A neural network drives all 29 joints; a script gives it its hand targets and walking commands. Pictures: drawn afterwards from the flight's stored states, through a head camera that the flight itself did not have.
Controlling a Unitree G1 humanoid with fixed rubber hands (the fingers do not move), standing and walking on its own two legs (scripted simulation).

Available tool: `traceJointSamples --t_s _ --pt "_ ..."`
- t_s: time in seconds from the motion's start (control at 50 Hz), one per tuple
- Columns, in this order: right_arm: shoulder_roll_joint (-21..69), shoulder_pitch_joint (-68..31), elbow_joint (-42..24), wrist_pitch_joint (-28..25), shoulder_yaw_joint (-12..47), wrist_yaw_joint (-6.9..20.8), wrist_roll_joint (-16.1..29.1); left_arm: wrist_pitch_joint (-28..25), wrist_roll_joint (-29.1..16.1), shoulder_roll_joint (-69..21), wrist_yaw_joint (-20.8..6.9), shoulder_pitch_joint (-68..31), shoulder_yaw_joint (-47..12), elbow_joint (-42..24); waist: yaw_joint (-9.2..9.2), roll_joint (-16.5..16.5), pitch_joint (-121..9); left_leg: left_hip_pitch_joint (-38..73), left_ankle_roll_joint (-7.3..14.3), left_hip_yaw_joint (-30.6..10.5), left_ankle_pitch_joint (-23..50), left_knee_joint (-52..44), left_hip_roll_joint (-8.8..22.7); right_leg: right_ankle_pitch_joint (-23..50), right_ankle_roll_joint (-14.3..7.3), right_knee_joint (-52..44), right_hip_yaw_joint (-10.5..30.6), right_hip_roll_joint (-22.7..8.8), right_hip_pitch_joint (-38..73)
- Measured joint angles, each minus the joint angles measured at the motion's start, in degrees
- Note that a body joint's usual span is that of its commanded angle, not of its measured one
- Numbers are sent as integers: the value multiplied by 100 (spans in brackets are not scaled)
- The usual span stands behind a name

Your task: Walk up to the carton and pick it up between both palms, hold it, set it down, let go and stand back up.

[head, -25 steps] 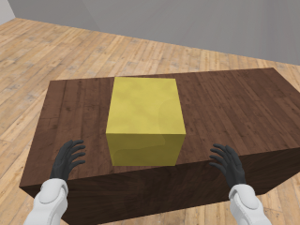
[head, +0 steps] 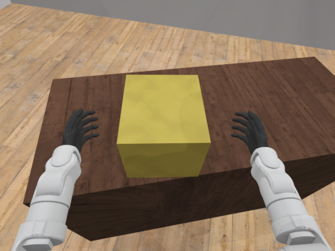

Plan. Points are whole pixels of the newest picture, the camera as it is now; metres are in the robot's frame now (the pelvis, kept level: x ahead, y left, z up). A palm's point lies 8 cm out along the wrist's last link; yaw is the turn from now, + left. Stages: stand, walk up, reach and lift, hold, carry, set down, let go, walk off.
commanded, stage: reach and lift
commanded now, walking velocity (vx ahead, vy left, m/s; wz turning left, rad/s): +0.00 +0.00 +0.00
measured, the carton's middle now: (162, 126) +0.45 +0.04 -0.01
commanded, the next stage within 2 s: none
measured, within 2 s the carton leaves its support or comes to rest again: neither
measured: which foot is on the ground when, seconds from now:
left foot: down 0.00-1.00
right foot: down 0.00-1.00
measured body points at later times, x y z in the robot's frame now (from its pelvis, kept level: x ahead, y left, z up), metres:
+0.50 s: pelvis +0.00 +0.00 +0.00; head +0.04 +0.00 +0.45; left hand +0.41 +0.24 +0.10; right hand +0.44 -0.19 +0.10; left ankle -0.04 +0.11 -0.75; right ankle +0.01 -0.12 -0.75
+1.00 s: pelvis -0.03 +0.00 -0.02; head +0.06 +0.01 +0.43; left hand +0.43 +0.26 +0.06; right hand +0.46 -0.18 +0.06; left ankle -0.04 +0.11 -0.75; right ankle +0.01 -0.12 -0.75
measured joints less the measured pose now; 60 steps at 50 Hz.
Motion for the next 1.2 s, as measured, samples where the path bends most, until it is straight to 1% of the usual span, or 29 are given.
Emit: traceJointSamples --t_s 0.08,0.14,0.22,0.32,0.4,0.48,0.58,0.7,0.78,0.84,0.94,1.06,1.14,1.2 --pt "-42 -505 375 -142 118 -50 77 -167 166 -84 -83 -344 22 173 7 71 -121 -178 6 -19 34 -27 8 109 3 -185 -16 12 -97" --pt "-41 -725 567 -150 184 -128 59 -125 320 -188 -172 -510 145 254 -3 90 -250 -237 25 -41 81 -111 -8 181 17 -338 -38 0 -112" --pt "-14 -943 835 -123 145 -162 19 -42 461 -249 -187 -686 264 411 -22 84 -318 -211 33 -72 125 -224 -33 223 28 -457 -68 -21 -70" --pt "-67 -1235 1241 -68 56 -104 36 -56 384 -191 -115 -950 189 755 11 62 -382 -298 22 -76 135 -204 -36 258 25 -489 -72 -24 -132" --pt "-161 -1626 1714 -51 13 -14 58 -184 213 -105 -18 -1306 10 1226 65 62 -521 -524 14 -56 136 -119 -23 292 18 -449 -51 -13 -347" --pt "-262 -2143 2266 -62 72 67 99 -389 29 -27 53 -1801 -173 1874 114 77 -723 -819 15 -32 153 -34 -9 328 15 -378 -25 -1 -646" --pt "-340 -2846 3033 -127 288 130 200 -768 -182 59 66 -2537 -334 2945 128 87 -1006 -1194 25 -28 201 39 -11 353 22 -255 -19 -7 -1046" --pt "-339 -3592 3981 -330 565 198 374 -1370 -477 199 33 -3370 -597 4360 67 73 -1284 -1605 32 -78 265 122 -55 318 33 -30 -67 -57 -1500" --pt "-311 -3963 4531 -499 837 149 585 -1744 -822 315 -3 -3875 -956 5364 10 71 -1348 -1861 18 -124 261 257 -51 334 21 34 -111 -55 -1707" --pt "-270 -4124 4838 -663 954 155 700 -2050 -1009 384 -28 -4114 -1190 5892 -35 42 -1314 -2052 0 -140 238 388 -37 336 12 119 -124 -45 -1873" --pt "-180 -4108 5099 -978 879 266 677 -2553 -1152 430 -57 -4194 -1427 6309 -104 -8 -1342 -2494 -13 -161 221 584 -39 310 5 319 -142 -53 -2310" --pt "-92 -4004 5313 -1365 750 405 615 -3024 -1365 374 -45 -4154 -1611 6616 -138 45 -1489 -3196 1 -166 208 807 -68 275 18 577 -144 -90 -3025" --pt "-82 -3868 5199 -1722 692 440 549 -3357 -1407 289 -69 -4092 -1561 6689 -119 95 -1601 -3682 23 -125 208 918 -78 282 38 703 -100 -103 -3532" --pt "-96 -3705 4985 -1998 629 432 471 -3568 -1307 197 -100 -3984 -1359 6559 -90 98 -1686 -3978 42 -72 234 924 -88 309 52 743 -47 -114 -3863"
